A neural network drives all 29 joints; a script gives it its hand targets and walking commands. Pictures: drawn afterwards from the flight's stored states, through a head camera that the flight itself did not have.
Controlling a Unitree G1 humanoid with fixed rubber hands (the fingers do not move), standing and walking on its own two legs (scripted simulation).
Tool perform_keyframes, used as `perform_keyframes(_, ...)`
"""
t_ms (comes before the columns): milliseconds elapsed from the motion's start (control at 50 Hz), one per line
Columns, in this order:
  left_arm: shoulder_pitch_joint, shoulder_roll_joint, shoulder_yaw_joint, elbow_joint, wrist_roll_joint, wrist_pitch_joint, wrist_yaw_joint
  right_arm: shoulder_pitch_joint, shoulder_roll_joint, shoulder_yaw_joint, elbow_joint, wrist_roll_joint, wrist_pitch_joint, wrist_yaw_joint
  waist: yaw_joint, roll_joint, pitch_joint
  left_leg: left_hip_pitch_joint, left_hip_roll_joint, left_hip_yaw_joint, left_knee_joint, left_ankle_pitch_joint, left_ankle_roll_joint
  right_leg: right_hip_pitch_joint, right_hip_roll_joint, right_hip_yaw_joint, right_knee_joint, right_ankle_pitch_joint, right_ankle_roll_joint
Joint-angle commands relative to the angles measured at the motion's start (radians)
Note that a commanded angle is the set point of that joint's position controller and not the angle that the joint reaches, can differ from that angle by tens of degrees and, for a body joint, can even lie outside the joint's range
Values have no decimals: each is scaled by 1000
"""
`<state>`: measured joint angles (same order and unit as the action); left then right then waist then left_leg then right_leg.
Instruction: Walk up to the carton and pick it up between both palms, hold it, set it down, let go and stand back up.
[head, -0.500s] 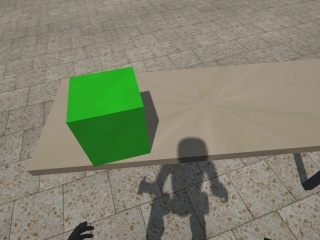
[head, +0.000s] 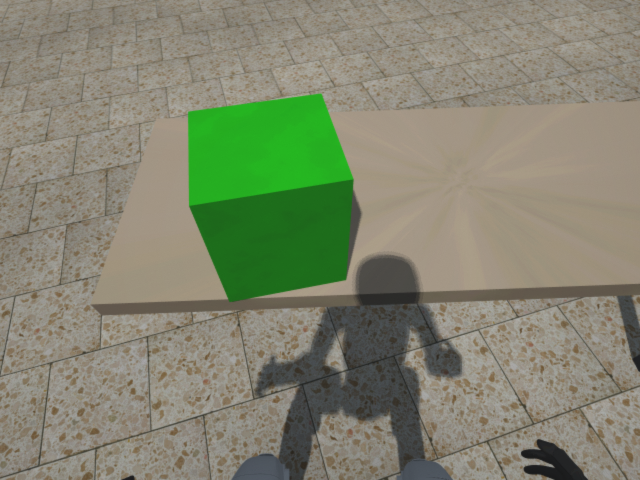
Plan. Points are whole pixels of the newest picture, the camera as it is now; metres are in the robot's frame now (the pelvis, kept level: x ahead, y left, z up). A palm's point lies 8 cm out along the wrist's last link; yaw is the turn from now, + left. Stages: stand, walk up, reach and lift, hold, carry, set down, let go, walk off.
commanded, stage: walk up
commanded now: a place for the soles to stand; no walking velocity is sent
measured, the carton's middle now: (273, 202) +0.53 +0.11 -0.01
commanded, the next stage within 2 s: none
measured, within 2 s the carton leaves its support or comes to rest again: neither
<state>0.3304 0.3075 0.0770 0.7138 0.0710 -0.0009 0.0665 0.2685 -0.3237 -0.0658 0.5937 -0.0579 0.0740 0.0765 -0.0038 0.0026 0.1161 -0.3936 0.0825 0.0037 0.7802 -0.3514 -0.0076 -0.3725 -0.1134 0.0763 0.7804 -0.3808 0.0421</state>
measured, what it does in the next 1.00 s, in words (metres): steps to the left: right foot, then left foot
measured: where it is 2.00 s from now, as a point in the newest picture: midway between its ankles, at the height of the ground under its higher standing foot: outside the picture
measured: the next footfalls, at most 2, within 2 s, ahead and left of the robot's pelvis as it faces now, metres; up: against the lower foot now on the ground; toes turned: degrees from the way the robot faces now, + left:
right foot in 0.20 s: +0.10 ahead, -0.07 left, +0.00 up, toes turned -1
left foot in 0.46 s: +0.11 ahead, +0.27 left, +0.00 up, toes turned +3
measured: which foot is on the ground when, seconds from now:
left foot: down 0.00-0.20, up 0.22-0.44, down 0.46-1.00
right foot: down 0.00-0.00, up 0.02-0.18, down 0.20-0.46, up 0.48-0.64, down 0.66-1.00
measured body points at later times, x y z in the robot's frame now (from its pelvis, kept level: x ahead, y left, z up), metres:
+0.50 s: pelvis +0.02 +0.13 +0.00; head +0.04 +0.13 +0.45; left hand +0.09 +0.41 -0.11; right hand +0.13 -0.14 -0.11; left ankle +0.07 +0.27 -0.71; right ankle +0.05 -0.05 -0.69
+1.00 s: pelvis +0.05 +0.16 +0.03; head +0.06 +0.16 +0.48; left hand +0.15 +0.41 -0.09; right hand +0.18 -0.10 -0.07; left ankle +0.07 +0.27 -0.70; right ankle +0.06 +0.01 -0.70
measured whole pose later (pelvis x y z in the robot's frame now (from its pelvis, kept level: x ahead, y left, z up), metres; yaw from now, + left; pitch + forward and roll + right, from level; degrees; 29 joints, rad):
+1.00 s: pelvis +0.05 +0.16 +0.03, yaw +2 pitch -2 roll +0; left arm 0.27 0.26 0.00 0.73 0.00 0.01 -0.01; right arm 0.27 -0.26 0.00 0.66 0.01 0.01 0.01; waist 0.00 -0.01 0.03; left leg -0.27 0.01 0.02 0.58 -0.29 0.01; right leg -0.25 -0.02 0.04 0.57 -0.30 0.04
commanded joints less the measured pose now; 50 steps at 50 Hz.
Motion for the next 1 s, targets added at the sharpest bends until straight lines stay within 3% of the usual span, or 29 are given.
perform_keyframes(0,-69,48,-1,-165,-48,-9,11,133,-260,-79,-71,8,-42,-8,-135,392,-125,236,252,-464,-501,-61,239,-358,210,-109,309,-384,-41)
perform_keyframes(20,-88,72,7,-158,-58,-4,27,89,-228,-64,-61,28,-37,-19,-130,275,-72,132,284,-485,-519,-67,330,-306,157,8,462,-351,-56)
perform_keyframes(40,-61,87,15,-140,-62,-3,29,48,-193,-49,-52,28,-33,-31,-97,208,-50,117,265,-427,-472,-29,333,-310,142,15,500,-294,-57)
perform_keyframes(80,37,96,20,-93,-68,-14,23,-29,-161,-29,-59,10,-19,-47,-40,174,-54,66,215,-301,-384,-18,302,-208,95,-35,359,-219,-57)
perform_keyframes(120,79,78,20,-76,-62,-32,8,-67,-138,-12,-54,7,-4,-45,-15,182,-69,-5,161,-218,-338,76,260,-12,102,-123,99,-126,-52)
perform_keyframes(140,118,66,21,-71,-55,-41,3,-88,-146,-7,-48,8,3,-41,15,177,-80,-66,134,-180,-288,85,227,122,99,-140,-54,-13,-62)
perform_keyframes(160,180,72,26,-62,-44,-51,3,-105,-151,-1,-41,8,10,-37,55,150,-93,-142,103,-152,-212,26,177,262,93,-111,-198,89,-79)
perform_keyframes(180,206,116,33,-66,-20,-59,7,-58,-101,14,-32,14,8,-35,64,7,-116,-236,34,-103,-42,-59,96,362,-13,118,-317,-3,-120)
perform_keyframes(200,168,223,52,-107,3,-56,19,-33,-48,22,-64,15,6,-37,60,-201,-82,-338,-60,-29,192,-210,2,279,-301,595,-507,-203,-226)
perform_keyframes(220,138,237,64,-99,5,-43,33,-59,-122,-8,-61,-4,22,-46,62,-89,-29,-315,-29,-130,342,-223,-10,165,-375,662,-527,-225,-313)
perform_keyframes(240,93,207,55,-104,4,-43,38,-56,-125,-16,-52,-6,28,-44,47,-81,0,-319,-22,-144,422,-167,-18,140,-354,583,-502,-186,-341)
perform_keyframes(280,7,158,36,-116,5,-50,31,-14,-100,-22,-26,-6,23,-42,19,-120,-9,-292,6,-144,433,-101,-33,121,-264,374,-455,-103,-309)
perform_keyframes(320,-39,142,28,-127,-2,-51,15,28,-77,-28,-1,11,12,-31,11,-195,-40,-195,14,-112,325,-114,-40,87,-196,228,-433,-55,-275)
perform_keyframes(380,-67,161,34,-133,-16,-38,-11,54,-43,-28,7,39,-12,-22,8,-218,-62,21,-19,-17,34,-111,-21,-16,-117,76,-349,-51,-223)
perform_keyframes(400,-88,160,29,-138,-22,-26,-21,117,-47,-35,27,45,-27,-25,-27,-177,-85,161,-56,48,-86,4,-12,-88,-85,26,-269,-78,-193)
perform_keyframes(420,-66,133,16,-138,-33,-14,-32,177,-75,-48,46,43,-43,-31,-48,-74,-112,291,-97,79,-178,85,-3,-166,-40,-23,-148,-124,-150)
perform_keyframes(440,-8,61,-10,-144,-46,-7,-42,192,-135,-60,41,31,-60,-41,-57,125,-128,319,-11,-109,-282,20,39,-224,36,-93,34,-156,-87)
perform_keyframes(460,22,18,-32,-175,-77,-3,-39,110,-224,-72,-1,39,-67,-54,-29,286,-124,143,228,-533,-474,-177,163,-231,122,-81,149,-274,-35)
perform_keyframes(480,-18,68,-14,-163,-71,6,-29,62,-203,-66,-6,50,-64,-67,-38,172,-57,16,266,-577,-518,-279,244,-168,91,9,263,-253,-41)
perform_keyframes(500,-21,78,-12,-150,-65,10,-31,20,-169,-51,-9,47,-66,-76,-22,135,-30,6,251,-542,-498,-241,251,-176,80,26,299,-204,-37)
perform_keyframes(520,5,72,-15,-134,-62,9,-33,-2,-154,-42,-12,38,-66,-82,-6,136,-36,21,233,-487,-465,-187,241,-167,65,20,273,-177,-34)
perform_keyframes(580,44,67,-14,-104,-54,-7,-45,-15,-132,-25,-9,31,-60,-80,6,194,-74,26,170,-346,-406,-15,182,-17,70,-56,36,-137,-34)
perform_keyframes(620,50,70,-13,-103,-55,-16,-54,-26,-136,-15,-10,48,-59,-73,32,164,-88,-20,146,-281,-358,58,131,140,81,-66,-192,63,-53)
perform_keyframes(640,35,92,-12,-106,-49,-22,-56,-13,-122,-5,-16,58,-62,-68,29,118,-96,-44,123,-249,-329,63,94,187,60,5,-260,143,-76)
perform_keyframes(660,-11,126,-7,-112,-49,-24,-58,14,-99,5,-25,69,-67,-64,0,48,-102,-40,72,-200,-329,-9,59,159,14,119,-286,118,-106)
perform_keyframes(680,-42,136,-6,-107,-64,-22,-63,21,-86,8,-17,70,-69,-66,-16,26,-88,35,29,-159,-322,-22,43,79,7,127,-288,92,-117)
perform_keyframes(720,-27,105,-21,-92,-73,-21,-69,17,-91,8,-6,65,-77,-69,-1,36,-101,95,31,-154,-325,105,51,81,33,66,-271,186,-93)
perform_keyframes(780,-15,99,-29,-81,-70,-20,-68,33,-102,10,-8,63,-90,-71,2,3,-154,135,51,-146,-314,251,63,136,35,46,-256,294,-83)
perform_keyframes(980,-47,93,-36,-60,-71,-14,-70,7,-89,15,-22,64,-85,-73,4,17,-125,128,33,-109,-347,181,56,126,29,45,-291,249,-79)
